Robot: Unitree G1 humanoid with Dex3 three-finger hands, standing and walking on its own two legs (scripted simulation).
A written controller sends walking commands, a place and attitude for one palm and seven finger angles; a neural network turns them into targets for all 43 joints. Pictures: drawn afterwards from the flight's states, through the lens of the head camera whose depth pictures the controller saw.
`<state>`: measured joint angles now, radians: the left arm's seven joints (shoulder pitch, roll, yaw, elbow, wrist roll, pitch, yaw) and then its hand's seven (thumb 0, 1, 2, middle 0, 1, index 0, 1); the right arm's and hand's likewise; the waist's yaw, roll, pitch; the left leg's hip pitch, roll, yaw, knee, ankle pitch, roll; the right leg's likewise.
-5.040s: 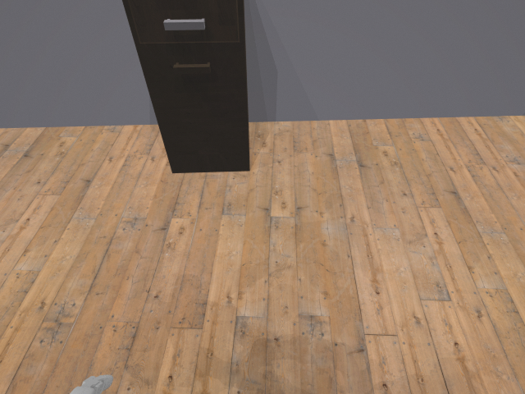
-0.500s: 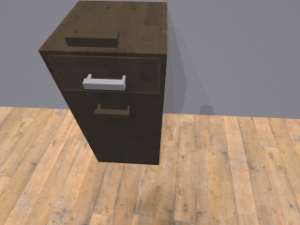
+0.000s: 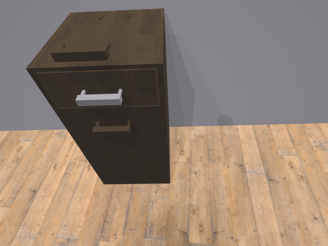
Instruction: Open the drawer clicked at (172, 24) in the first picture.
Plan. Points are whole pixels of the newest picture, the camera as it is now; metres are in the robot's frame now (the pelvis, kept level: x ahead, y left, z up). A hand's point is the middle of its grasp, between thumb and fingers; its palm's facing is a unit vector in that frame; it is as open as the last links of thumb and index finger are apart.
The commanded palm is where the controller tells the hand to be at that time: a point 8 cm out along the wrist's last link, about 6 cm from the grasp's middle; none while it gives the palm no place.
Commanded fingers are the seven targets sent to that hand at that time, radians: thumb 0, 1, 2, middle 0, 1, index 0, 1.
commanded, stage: come to a stop and stand still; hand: left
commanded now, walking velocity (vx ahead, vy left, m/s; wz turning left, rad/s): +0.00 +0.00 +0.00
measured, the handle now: (100, 95) +0.57 +0.24 +0.03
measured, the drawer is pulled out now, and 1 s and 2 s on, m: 0.00 0.00 0.00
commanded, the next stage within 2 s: look again from close up in 0.32 s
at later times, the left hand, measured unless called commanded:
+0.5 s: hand out of the picture -0.02 +0.15 -0.17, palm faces +0.02 -0.98 -0.19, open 7.4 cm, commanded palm none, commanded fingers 0.00 0.90 0.90 -0.20 -0.30 -0.20 -0.30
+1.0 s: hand out of the picture +0.00 +0.22 -0.18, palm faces -0.04 -0.98 -0.19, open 7.4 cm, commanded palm none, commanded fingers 0.00 0.90 0.90 -0.20 -0.30 -0.20 -0.30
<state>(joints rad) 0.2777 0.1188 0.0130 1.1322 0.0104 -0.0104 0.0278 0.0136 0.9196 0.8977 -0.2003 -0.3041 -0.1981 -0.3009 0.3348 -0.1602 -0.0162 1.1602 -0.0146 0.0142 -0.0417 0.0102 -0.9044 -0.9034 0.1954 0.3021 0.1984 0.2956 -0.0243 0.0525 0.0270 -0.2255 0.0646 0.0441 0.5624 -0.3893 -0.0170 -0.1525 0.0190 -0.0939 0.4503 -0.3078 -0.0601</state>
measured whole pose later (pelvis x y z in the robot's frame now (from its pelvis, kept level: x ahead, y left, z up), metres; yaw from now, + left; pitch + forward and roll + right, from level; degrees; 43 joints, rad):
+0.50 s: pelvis +0.00 +0.00 +0.00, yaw -2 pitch +0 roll +0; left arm 0.33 0.09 -0.01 1.13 0.02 -0.04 0.06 0.01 0.91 0.90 -0.20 -0.30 -0.20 -0.30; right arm 0.24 -0.17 -0.01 1.11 -0.01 0.01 -0.04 0.02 -0.92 -0.90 0.19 0.30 0.20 0.30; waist 0.01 0.04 0.04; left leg -0.25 0.07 0.04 0.63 -0.32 -0.01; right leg -0.12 0.05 -0.07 0.40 -0.28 -0.06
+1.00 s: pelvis -0.01 +0.05 +0.00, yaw -3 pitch +0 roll +0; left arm 0.29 0.16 -0.01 1.07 0.01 0.01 0.03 0.01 0.91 0.90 -0.20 -0.30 -0.20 -0.30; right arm 0.32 -0.14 0.03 1.09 -0.02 -0.02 -0.03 0.01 -0.91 -0.90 0.20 0.30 0.20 0.30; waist 0.00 -0.01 0.02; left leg -0.22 -0.03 0.09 0.47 -0.26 0.06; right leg -0.19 -0.03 -0.03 0.49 -0.30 0.01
